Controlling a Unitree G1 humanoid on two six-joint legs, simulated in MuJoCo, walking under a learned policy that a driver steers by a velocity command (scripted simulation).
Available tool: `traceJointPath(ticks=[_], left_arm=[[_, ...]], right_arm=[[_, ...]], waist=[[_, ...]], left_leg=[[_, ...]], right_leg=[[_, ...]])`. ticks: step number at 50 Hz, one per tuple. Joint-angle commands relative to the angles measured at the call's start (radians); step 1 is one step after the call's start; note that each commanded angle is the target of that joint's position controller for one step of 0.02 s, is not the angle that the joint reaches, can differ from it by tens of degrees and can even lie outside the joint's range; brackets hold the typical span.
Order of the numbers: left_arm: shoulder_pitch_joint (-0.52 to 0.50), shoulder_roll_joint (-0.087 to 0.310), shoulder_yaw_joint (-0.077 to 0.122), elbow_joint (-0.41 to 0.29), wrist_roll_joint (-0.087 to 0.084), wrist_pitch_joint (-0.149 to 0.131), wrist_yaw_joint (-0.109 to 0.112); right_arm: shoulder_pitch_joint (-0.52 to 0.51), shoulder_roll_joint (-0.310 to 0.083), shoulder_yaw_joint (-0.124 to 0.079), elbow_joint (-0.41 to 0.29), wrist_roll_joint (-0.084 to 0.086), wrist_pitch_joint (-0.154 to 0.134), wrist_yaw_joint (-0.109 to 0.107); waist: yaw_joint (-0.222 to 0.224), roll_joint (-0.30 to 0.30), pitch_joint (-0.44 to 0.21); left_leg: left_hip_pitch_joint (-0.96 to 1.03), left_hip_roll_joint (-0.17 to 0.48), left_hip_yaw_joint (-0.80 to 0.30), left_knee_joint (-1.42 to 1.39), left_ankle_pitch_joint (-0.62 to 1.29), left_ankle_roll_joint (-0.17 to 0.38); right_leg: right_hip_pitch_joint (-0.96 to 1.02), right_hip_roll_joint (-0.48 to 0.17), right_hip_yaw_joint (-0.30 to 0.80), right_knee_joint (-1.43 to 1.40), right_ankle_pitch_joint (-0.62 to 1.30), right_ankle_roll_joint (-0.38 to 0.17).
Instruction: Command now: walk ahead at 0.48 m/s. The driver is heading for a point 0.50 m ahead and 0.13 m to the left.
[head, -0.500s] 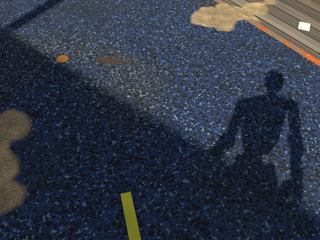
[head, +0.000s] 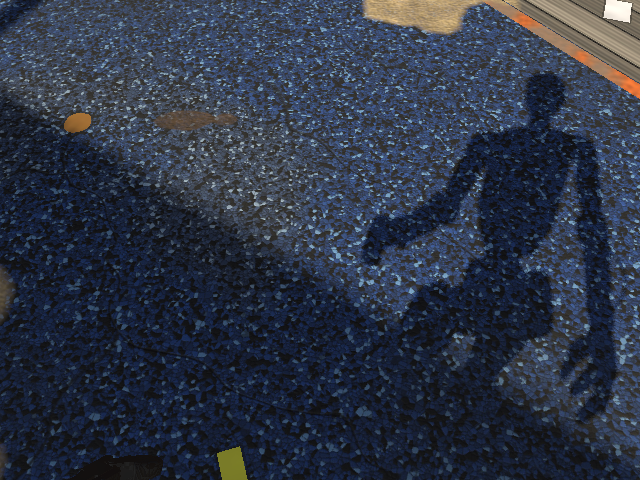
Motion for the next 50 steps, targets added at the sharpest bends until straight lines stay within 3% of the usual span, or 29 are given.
traceJointPath(ticks=[1,2,4,5,7,10,14,17,20,22,23,24,25,26,27,28,29,30,32,34,37,42,45,46,47,48,49,50], left_arm=[[0.249,0.137,0.035,0.045,0.002,0.001,0.005],[0.186,0.107,0.026,0.039,0.011,-0.006,-0.002],[0.148,0.072,0.017,0.048,0.024,-0.015,-0.009],[0.160,0.074,0.017,0.060,0.021,-0.017,-0.008],[0.193,0.103,0.021,0.082,0.021,-0.023,0.003],[0.247,0.137,0.029,0.103,0.027,-0.023,0.028],[0.300,0.158,0.030,0.116,0.022,-0.019,0.045],[0.360,0.165,0.033,0.138,0.013,-0.007,0.048],[0.379,0.175,0.039,0.144,0.008,0.019,0.050],[0.348,0.204,0.048,0.126,0.009,0.036,0.056],[0.333,0.214,0.050,0.115,0.012,0.047,0.060],[0.325,0.202,0.045,0.100,0.016,0.056,0.066],[0.351,0.168,0.027,0.068,0.035,0.048,0.070],[0.466,0.023,-0.020,0.051,0.045,0.015,0.046],[0.385,0.145,0.007,0.068,0.005,-0.019,0.032],[0.306,0.173,0.017,0.043,-0.025,-0.032,0.029],[0.272,0.163,0.016,0.042,-0.016,-0.032,0.038],[0.255,0.160,0.024,0.045,0.001,-0.022,0.045],[0.293,0.136,0.029,0.051,0.006,0.014,0.053],[0.316,0.107,0.027,0.055,0.016,0.037,0.063],[0.262,0.091,0.023,0.040,0.025,0.047,0.067],[0.150,0.096,0.022,0.020,0.017,0.047,0.059],[0.131,0.110,0.027,0.016,0.023,0.044,0.053],[0.151,0.110,0.029,0.024,0.027,0.040,0.051],[0.177,0.121,0.031,0.034,0.036,0.034,0.049],[0.197,0.169,0.041,0.042,0.044,0.031,0.054],[0.176,0.210,0.048,0.046,0.040,0.037,0.060],[0.171,0.133,0.034,0.053,0.032,0.049,0.060]], right_arm=[[-0.077,-0.132,-0.024,-0.122,0.042,-0.063,0.007],[-0.109,-0.128,-0.031,-0.125,0.031,-0.061,-0.002],[-0.064,-0.087,-0.037,-0.115,0.014,-0.032,-0.010],[-0.053,-0.068,-0.037,-0.115,0.011,-0.020,-0.011],[-0.099,-0.073,-0.042,-0.139,0.006,-0.006,-0.014],[-0.224,-0.086,-0.047,-0.186,0.000,-0.004,-0.010],[-0.368,-0.062,-0.034,-0.234,0.006,-0.014,0.013],[-0.453,-0.057,-0.026,-0.278,0.010,-0.014,0.031],[-0.497,-0.067,-0.026,-0.325,0.010,-0.014,0.056],[-0.453,-0.101,-0.041,-0.342,0.010,-0.012,0.068],[-0.357,-0.134,-0.060,-0.329,0.011,-0.009,0.070],[-0.195,-0.189,-0.093,-0.289,0.014,-0.007,0.064],[-0.044,-0.290,-0.124,-0.269,0.005,0.001,0.044],[-0.074,-0.339,-0.123,-0.279,-0.006,-0.003,0.045],[-0.047,-0.231,-0.094,-0.286,-0.013,-0.004,0.043],[-0.111,-0.195,-0.081,-0.293,-0.018,-0.007,0.039],[-0.186,-0.171,-0.073,-0.307,-0.011,-0.008,0.039],[-0.239,-0.148,-0.066,-0.316,-0.013,-0.006,0.037],[-0.281,-0.135,-0.059,-0.321,-0.029,-0.008,0.036],[-0.284,-0.151,-0.061,-0.309,-0.028,-0.017,0.032],[-0.287,-0.154,-0.059,-0.290,-0.022,-0.005,0.014],[-0.260,-0.154,-0.051,-0.243,-0.026,0.019,0.002],[-0.271,-0.142,-0.045,-0.217,-0.024,0.027,0.002],[-0.285,-0.133,-0.041,-0.212,-0.017,0.030,0.000],[-0.270,-0.124,-0.037,-0.202,-0.011,0.031,-0.001],[-0.231,-0.109,-0.032,-0.200,-0.024,0.025,-0.002],[-0.102,-0.099,-0.034,-0.176,-0.037,0.020,0.000],[-0.116,-0.086,-0.028,-0.161,-0.035,0.025,-0.006]], waist=[[0.127,-0.110,-0.141],[0.090,-0.043,-0.080],[0.025,-0.079,-0.060],[0.014,-0.084,-0.049],[0.007,-0.080,-0.011],[0.037,-0.055,0.016],[0.088,-0.043,0.024],[0.120,-0.030,0.044],[0.119,-0.035,0.047],[0.077,-0.073,-0.005],[0.022,-0.088,-0.071],[-0.057,-0.069,-0.159],[-0.098,0.077,-0.278],[0.014,0.283,-0.402],[-0.050,0.136,-0.438],[-0.041,0.098,-0.307],[-0.008,-0.013,-0.225],[0.021,-0.030,-0.169],[0.074,0.009,-0.149],[0.097,0.025,-0.147],[0.089,0.051,-0.156],[0.037,0.072,-0.150],[0.042,0.079,-0.121],[0.063,0.072,-0.119],[0.082,0.044,-0.122],[0.061,-0.013,-0.157],[-0.027,-0.123,-0.201],[0.003,-0.154,-0.220]], left_leg=[[-0.631,0.050,-0.051,0.451,0.064,0.046],[-0.582,0.091,-0.033,0.389,0.136,0.046],[-0.457,0.137,-0.036,0.301,0.193,0.042],[-0.442,0.142,-0.026,0.272,0.194,0.036],[-0.490,0.153,-0.014,0.205,0.244,0.017],[-0.605,0.161,-0.020,0.040,0.414,-0.005],[-0.571,0.112,0.025,-0.201,0.590,0.004],[-0.614,0.093,0.037,-0.288,0.583,0.019],[-0.650,0.074,0.063,-0.330,0.463,0.052],[-0.542,0.020,0.124,-0.331,0.355,0.086],[-0.409,-0.023,0.155,-0.334,0.328,0.108],[-0.183,-0.070,0.158,-0.375,0.362,0.142],[0.137,0.113,-0.123,-0.382,0.465,0.214],[0.440,0.358,-0.665,-0.507,0.480,0.403],[0.443,0.353,-0.645,-0.554,0.611,0.366],[0.324,0.325,-0.454,-0.538,0.819,0.326],[0.175,0.282,-0.315,-0.538,0.936,0.291],[0.051,0.250,-0.236,-0.566,0.970,0.270],[-0.093,0.207,-0.152,-0.620,1.024,0.257],[-0.135,0.184,-0.084,-0.636,1.105,0.258],[-0.114,0.151,-0.016,-0.633,1.097,0.229],[-0.065,0.148,-0.011,-0.625,0.954,0.192],[-0.048,0.170,-0.056,-0.578,0.871,0.189],[-0.053,0.161,-0.061,-0.543,0.828,0.173],[-0.069,0.131,-0.060,-0.505,0.750,0.135],[-0.097,0.073,-0.042,-0.456,0.622,0.090],[-0.190,0.011,-0.020,-0.445,0.383,0.048],[-0.203,-0.010,0.005,-0.437,0.232,0.017]], right_leg=[[0.587,-0.349,0.581,-0.367,-0.205,-0.198],[0.436,-0.308,0.461,-0.395,-0.085,-0.177],[0.282,-0.242,0.322,-0.446,-0.008,-0.156],[0.245,-0.231,0.287,-0.467,0.012,-0.163],[0.214,-0.231,0.231,-0.506,0.044,-0.178],[0.269,-0.234,0.166,-0.526,0.089,-0.166],[0.324,-0.217,0.048,-0.535,0.138,-0.125],[0.455,-0.253,0.010,-0.508,0.161,-0.114],[0.590,-0.294,-0.019,-0.423,0.278,-0.090],[0.620,-0.299,-0.054,-0.288,0.604,-0.066],[0.608,-0.287,-0.079,-0.142,0.772,-0.048],[0.527,-0.245,-0.113,0.079,0.802,-0.015],[0.263,-0.190,-0.125,0.419,0.487,0.032],[-0.134,0.037,-0.006,0.742,-0.435,0.087],[-0.190,-0.010,0.162,0.818,-0.450,0.066],[-0.224,-0.053,0.144,0.806,-0.379,0.055],[-0.196,-0.102,0.131,0.735,-0.313,0.059],[-0.151,-0.127,0.123,0.667,-0.280,0.067],[-0.030,-0.142,0.124,0.595,-0.238,0.078],[-0.009,-0.129,0.108,0.503,-0.172,0.100],[-0.015,-0.121,0.099,0.307,-0.037,0.119],[0.048,-0.095,0.095,0.066,0.106,0.115],[0.074,-0.085,0.101,-0.016,0.041,0.090],[0.116,-0.079,0.095,-0.084,0.073,0.073],[0.199,-0.084,0.105,-0.189,0.239,0.052],[0.308,-0.151,0.173,-0.183,0.546,0.026],[0.446,-0.223,0.226,-0.106,0.701,-0.052],[0.447,-0.241,0.251,-0.106,0.612,-0.104]])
